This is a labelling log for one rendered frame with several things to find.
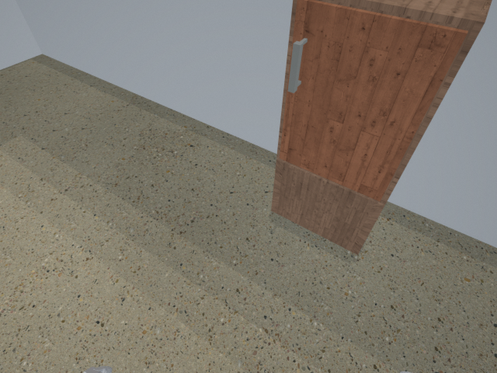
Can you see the handle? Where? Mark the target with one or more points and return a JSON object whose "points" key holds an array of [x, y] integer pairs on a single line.
{"points": [[295, 65]]}

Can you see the cupboard door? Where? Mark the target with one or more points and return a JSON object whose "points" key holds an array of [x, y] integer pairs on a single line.
{"points": [[367, 81]]}

